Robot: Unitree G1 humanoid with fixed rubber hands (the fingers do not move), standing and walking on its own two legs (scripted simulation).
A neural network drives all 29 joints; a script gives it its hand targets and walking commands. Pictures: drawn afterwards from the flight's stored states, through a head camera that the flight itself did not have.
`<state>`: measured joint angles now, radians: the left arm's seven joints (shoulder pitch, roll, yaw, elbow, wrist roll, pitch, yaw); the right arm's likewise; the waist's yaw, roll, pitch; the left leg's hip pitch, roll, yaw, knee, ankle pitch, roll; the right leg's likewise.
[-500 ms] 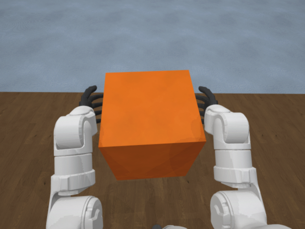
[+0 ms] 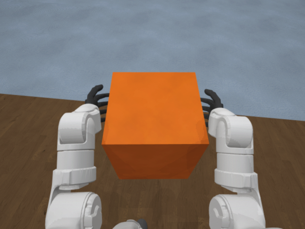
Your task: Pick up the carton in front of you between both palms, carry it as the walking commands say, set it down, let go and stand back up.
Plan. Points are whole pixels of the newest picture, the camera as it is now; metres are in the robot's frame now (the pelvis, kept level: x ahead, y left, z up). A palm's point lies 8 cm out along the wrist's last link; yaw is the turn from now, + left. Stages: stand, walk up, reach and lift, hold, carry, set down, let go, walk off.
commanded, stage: carry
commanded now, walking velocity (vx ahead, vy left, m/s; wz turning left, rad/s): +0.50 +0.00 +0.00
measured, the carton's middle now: (153, 130) +0.36 +0.02 +0.05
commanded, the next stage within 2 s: none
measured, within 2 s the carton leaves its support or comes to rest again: neither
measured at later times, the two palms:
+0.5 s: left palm (125, 59) +0.63 +0.14 +0.09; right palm (210, 66) +0.62 -0.16 +0.08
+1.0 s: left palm (120, 50) +0.71 +0.17 +0.08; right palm (197, 53) +0.71 -0.13 +0.07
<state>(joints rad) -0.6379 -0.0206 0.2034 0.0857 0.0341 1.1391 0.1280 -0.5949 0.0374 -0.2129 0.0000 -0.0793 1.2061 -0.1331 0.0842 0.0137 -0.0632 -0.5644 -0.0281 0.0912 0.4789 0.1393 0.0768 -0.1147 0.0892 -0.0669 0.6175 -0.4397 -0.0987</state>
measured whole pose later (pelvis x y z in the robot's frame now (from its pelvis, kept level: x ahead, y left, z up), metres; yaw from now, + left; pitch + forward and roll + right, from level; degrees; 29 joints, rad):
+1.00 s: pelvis +0.36 +0.01 -0.05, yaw +1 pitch +4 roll +1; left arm -0.64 -0.01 0.22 0.15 0.06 1.17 0.12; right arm -0.63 0.03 -0.19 0.13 -0.07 1.20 -0.14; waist 0.00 -0.02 -0.08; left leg -0.34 -0.01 0.02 0.66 -0.27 0.02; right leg -0.39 0.02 -0.08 0.57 -0.13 -0.07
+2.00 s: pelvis +0.32 +0.04 -0.04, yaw +1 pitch +2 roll +0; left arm -0.66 0.01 0.20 0.23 0.06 1.21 0.12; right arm -0.66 0.01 -0.19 0.22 -0.06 1.24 -0.13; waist 0.00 -0.01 -0.10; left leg -0.34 -0.04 0.05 0.63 -0.20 0.06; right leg -0.38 -0.01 -0.06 0.52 -0.04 -0.03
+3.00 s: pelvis +0.70 +0.08 -0.08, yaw +1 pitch +6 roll -1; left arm -0.60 -0.04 0.21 -0.03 0.07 1.17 0.13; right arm -0.57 0.05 -0.21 -0.03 -0.05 1.17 -0.13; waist -0.06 -0.01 0.00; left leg -0.25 -0.03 0.09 0.55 -0.28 0.10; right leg -0.69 -0.04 -0.04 0.74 -0.07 -0.03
